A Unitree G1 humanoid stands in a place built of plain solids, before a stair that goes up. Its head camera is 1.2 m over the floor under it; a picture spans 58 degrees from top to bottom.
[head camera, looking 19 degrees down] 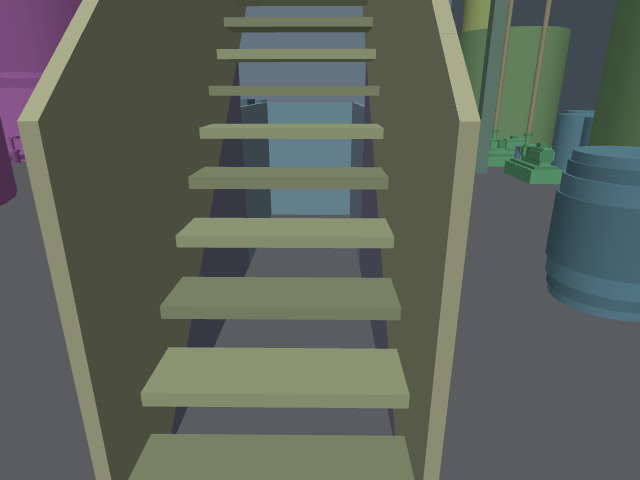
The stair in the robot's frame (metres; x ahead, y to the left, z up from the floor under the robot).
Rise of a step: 0.18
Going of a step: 0.22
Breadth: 0.88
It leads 1 degrees to the right of straight ahead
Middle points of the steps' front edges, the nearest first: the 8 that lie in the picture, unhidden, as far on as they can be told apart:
1.06 0.13 0.35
1.28 0.13 0.53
1.50 0.13 0.70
1.71 0.13 0.88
1.93 0.12 1.05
2.14 0.12 1.23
2.36 0.12 1.40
2.58 0.12 1.58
